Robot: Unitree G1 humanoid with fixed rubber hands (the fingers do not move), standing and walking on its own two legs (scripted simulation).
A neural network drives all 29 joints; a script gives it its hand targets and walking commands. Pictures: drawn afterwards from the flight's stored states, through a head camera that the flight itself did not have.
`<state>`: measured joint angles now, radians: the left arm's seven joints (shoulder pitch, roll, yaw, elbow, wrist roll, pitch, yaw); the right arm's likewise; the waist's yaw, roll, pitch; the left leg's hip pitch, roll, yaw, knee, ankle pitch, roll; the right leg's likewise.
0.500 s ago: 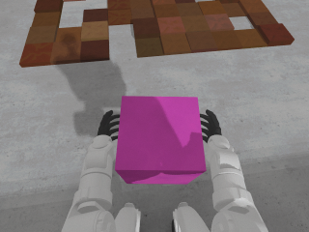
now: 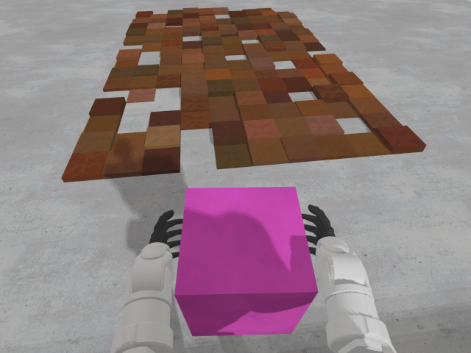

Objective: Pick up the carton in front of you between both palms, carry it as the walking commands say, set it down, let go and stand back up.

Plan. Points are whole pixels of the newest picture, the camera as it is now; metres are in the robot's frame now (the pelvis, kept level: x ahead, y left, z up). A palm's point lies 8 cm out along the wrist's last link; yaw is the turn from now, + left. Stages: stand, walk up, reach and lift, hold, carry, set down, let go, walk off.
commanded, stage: reach and lift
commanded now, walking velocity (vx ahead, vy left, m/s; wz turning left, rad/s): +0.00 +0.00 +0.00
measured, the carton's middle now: (241, 264) +0.30 +0.00 -0.05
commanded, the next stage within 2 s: hold in 0.92 s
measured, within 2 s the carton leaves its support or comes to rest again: neither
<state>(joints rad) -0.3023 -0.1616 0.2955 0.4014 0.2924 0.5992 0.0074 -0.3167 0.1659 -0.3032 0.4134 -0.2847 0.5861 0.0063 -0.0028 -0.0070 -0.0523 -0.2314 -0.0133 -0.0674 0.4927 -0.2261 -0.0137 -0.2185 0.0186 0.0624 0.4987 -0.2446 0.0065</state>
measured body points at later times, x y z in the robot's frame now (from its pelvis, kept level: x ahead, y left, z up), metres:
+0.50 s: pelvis +0.00 +0.00 +0.01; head -0.02 +0.01 +0.46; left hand +0.31 +0.15 +0.03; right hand +0.31 -0.15 +0.03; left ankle +0.03 +0.13 -0.74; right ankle +0.02 -0.12 -0.74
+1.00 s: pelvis +0.01 +0.00 +0.01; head -0.02 +0.00 +0.46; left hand +0.31 +0.15 +0.04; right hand +0.31 -0.15 +0.04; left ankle +0.03 +0.13 -0.74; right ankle +0.02 -0.12 -0.74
